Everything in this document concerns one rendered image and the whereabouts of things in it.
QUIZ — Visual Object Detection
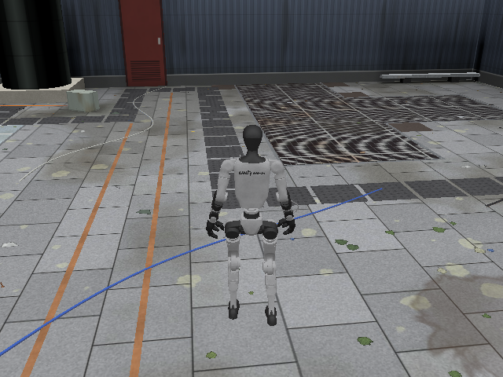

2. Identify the robot right foot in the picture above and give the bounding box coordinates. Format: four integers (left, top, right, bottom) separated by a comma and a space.
265, 306, 277, 326

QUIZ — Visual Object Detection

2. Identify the left robot upper arm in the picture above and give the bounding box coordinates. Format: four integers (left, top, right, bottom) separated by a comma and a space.
215, 159, 236, 203

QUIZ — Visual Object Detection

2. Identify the right robot forearm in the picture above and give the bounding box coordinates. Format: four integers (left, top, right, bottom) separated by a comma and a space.
280, 190, 294, 221

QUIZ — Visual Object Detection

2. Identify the left robot thigh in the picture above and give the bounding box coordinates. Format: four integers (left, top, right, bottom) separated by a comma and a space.
225, 218, 240, 271

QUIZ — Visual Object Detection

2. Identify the robot left hand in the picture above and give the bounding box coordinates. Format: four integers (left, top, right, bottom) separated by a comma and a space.
206, 220, 224, 239

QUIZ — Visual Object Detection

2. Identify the left robot forearm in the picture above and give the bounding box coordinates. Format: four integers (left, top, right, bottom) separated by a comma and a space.
208, 190, 223, 223

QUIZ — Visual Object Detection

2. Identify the robot right hand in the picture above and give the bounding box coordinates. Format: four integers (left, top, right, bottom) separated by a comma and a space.
277, 218, 296, 235

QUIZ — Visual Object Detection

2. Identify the right robot upper arm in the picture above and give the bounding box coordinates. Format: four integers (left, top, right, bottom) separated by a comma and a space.
269, 159, 288, 203

